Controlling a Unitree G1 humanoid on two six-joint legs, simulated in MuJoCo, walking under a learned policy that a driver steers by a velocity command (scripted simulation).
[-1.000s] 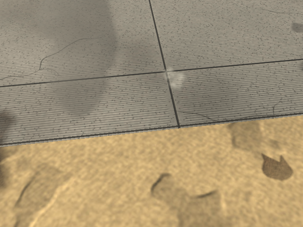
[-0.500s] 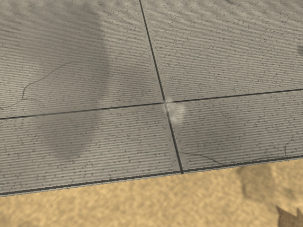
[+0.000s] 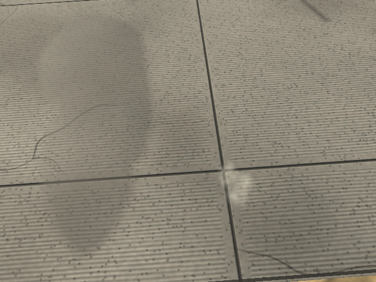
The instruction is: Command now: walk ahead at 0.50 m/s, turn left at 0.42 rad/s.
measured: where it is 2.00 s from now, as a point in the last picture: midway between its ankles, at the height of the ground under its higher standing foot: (146, 223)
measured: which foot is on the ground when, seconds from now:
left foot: up 0.00-0.36, down 0.38-0.96, up 0.98-1.00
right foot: down 0.00-0.40, up 0.42-0.94, down 0.96-1.00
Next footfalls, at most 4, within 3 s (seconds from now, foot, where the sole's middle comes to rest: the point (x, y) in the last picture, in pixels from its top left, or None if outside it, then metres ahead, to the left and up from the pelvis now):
0.38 left None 0.32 0.12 -0.78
0.96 right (174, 227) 0.69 0.10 -0.78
1.44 left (118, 203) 0.80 0.33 -0.78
1.88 right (175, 218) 0.73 0.09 -0.78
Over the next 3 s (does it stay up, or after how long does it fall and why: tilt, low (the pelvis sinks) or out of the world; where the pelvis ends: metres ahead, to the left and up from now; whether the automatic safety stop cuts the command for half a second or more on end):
stays up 0.69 0.20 0.00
